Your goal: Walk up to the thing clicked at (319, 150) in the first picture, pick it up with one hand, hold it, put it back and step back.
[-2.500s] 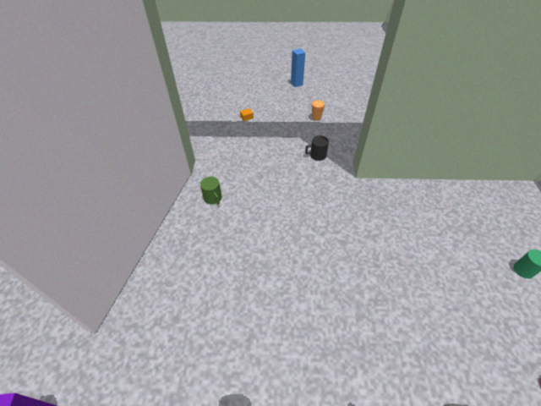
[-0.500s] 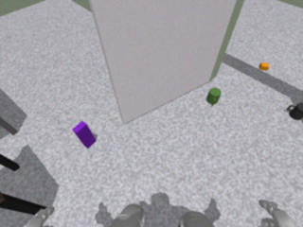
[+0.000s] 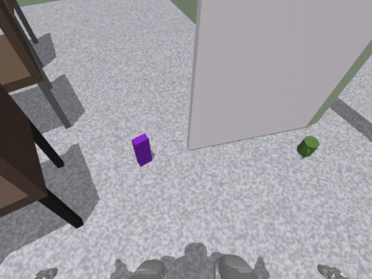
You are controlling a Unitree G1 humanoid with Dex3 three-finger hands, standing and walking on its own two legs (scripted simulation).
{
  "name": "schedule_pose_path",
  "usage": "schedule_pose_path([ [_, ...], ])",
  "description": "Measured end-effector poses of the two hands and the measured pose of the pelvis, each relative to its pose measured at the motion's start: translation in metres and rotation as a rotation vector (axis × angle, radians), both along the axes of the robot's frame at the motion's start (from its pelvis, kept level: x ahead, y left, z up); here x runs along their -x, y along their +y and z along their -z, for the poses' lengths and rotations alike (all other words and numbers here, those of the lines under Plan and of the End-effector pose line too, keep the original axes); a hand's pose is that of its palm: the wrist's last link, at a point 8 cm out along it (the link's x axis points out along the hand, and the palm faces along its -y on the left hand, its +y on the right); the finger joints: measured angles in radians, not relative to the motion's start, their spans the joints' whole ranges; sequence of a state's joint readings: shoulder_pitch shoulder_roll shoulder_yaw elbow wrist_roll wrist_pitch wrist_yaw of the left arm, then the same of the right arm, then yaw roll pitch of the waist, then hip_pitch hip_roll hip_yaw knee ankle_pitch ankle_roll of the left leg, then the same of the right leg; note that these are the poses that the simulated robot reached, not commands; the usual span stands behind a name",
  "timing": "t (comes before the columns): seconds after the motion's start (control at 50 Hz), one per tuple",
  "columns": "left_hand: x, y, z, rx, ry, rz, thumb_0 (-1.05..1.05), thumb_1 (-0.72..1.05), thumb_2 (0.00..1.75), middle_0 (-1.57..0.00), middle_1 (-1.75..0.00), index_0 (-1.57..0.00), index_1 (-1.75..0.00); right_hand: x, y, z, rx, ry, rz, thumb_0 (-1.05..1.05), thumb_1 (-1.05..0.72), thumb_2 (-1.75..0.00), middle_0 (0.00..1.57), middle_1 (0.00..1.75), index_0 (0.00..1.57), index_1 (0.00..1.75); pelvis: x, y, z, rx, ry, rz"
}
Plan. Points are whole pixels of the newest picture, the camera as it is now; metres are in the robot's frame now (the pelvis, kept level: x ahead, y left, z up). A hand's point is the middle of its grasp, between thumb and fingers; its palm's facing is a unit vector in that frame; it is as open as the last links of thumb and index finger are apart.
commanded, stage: walk up
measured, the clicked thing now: out of the picture +0.56 -1.34 -0.69
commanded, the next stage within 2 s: stand in 0.88 s
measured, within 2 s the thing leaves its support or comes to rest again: neither
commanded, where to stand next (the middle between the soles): +0.06 -0.01 m, yaw +7 degrees
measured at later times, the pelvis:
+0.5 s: pelvis -0.01 -0.02 +0.01, yaw +8 degrees
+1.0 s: pelvis -0.01 -0.02 +0.03, yaw +9 degrees
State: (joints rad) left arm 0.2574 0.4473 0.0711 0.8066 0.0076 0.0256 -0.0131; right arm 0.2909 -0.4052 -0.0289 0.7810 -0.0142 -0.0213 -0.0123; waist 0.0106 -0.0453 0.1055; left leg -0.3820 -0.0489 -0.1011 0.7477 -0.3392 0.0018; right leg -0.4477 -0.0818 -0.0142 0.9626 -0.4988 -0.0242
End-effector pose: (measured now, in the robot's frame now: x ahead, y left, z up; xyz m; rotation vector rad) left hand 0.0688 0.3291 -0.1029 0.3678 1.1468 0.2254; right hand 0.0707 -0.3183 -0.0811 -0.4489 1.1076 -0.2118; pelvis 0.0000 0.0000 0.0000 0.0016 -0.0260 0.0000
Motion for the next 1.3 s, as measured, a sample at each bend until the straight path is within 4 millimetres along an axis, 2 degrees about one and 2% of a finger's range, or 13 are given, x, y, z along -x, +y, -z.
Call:
schedule_pose_path([
  [0.16,0.029,-0.031,0.005,0.024,-0.004,-0.06,0.01,0.9,0.9,-0.2,-0.3,-0.2,-0.3,-0.033,-0.007,0.017,-0.025,-0.016,-0.052,0.01,-0.91,-0.9,0.2,0.3,0.21,0.3,0.005,-0.018,0.006,0.013,-0.015,-0.06],
  [0.22,0.039,-0.035,0.001,0.035,-0.003,-0.085,0.01,0.9,0.9,-0.21,-0.3,-0.2,-0.3,-0.044,-0.003,0.014,-0.037,-0.025,-0.084,0.01,-0.91,-0.9,0.2,0.3,0.21,0.3,0.007,-0.016,0.001,-0.006,-0.017,-0.088],
  [0.28,0.046,-0.031,0.003,0.042,0.001,-0.098,0.01,0.9,0.9,-0.21,-0.3,-0.2,-0.3,-0.05,0.002,0.013,-0.038,-0.039,-0.111,0.01,-0.91,-0.9,0.2,0.3,0.21,0.3,0.008,-0.011,0.002,-0.015,-0.01,-0.104],
  [0.42,0.056,-0.025,0.005,0.036,0.022,-0.159,0.01,0.9,0.9,-0.2,-0.3,-0.2,-0.3,-0.05,0.011,0.013,-0.052,-0.022,-0.137,0.01,-0.91,-0.9,0.2,0.3,0.21,0.3,0.009,-0.015,-0.001,-0.01,-0.007,-0.125],
  [0.54,0.063,-0.033,-0.003,0.04,0.029,-0.168,0.01,0.9,0.9,-0.2,-0.3,-0.2,-0.3,-0.057,0.015,0.012,-0.084,-0.002,-0.136,0.01,-0.91,-0.9,0.2,0.3,0.21,0.3,0.009,-0.021,-0.011,0.005,-0.016,-0.145],
  [0.82,0.042,-0.045,-0.013,0.079,-0.008,-0.19,0.01,0.9,0.9,-0.2,-0.3,-0.2,-0.3,-0.063,0.017,0.001,-0.094,0.042,-0.137,0.01,-0.91,-0.9,0.2,0.3,0.21,0.3,0.005,-0.024,-0.027,0.012,-0.023,-0.171],
  [1.0,0.038,-0.045,-0.015,0.084,0.009,-0.189,0.01,0.9,0.9,-0.2,-0.3,-0.2,-0.3,-0.059,0.015,-0.004,-0.086,0.058,-0.113,0.01,-0.91,-0.9,0.2,0.3,0.21,0.3,0.006,-0.024,-0.032,0.008,-0.03,-0.158],
  [1.3,0.06,-0.048,-0.018,0.063,0.075,-0.188,0.01,0.9,0.9,-0.2,-0.3,-0.2,-0.3,-0.04,0.012,0.003,-0.116,0.093,-0.071,0.01,-0.91,-0.9,0.2,0.3,0.21,0.3,0.011,-0.028,-0.035,0.003,-0.033,-0.143],
])
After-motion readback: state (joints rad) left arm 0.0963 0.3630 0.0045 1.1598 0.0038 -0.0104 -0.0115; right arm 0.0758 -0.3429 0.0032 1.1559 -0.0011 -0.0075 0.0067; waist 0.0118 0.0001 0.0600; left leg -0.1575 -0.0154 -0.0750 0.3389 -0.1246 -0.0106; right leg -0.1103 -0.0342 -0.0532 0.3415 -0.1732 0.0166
